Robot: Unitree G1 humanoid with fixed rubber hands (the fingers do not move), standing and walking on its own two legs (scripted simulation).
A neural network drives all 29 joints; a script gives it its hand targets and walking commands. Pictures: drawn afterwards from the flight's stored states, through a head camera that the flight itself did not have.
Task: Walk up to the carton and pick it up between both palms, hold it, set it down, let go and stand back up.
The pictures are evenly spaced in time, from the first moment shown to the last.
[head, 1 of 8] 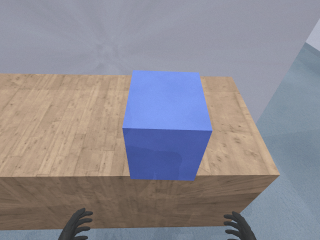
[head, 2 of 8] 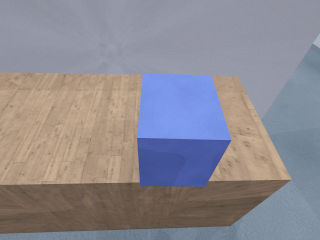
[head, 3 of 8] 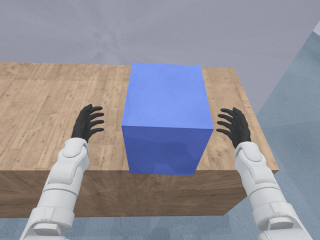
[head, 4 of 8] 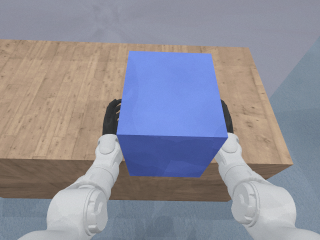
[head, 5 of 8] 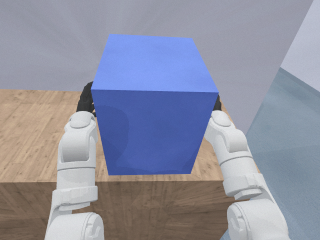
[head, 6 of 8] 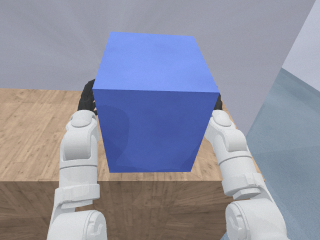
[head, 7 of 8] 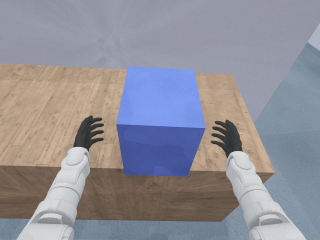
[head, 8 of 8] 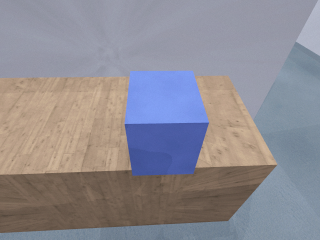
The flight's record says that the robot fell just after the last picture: no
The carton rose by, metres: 0.20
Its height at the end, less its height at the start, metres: +0.00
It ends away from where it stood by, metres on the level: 0.02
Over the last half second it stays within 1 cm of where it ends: yes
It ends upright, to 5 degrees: yes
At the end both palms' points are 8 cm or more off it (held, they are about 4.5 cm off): yes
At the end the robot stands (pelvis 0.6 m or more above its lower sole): yes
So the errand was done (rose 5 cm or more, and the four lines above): yes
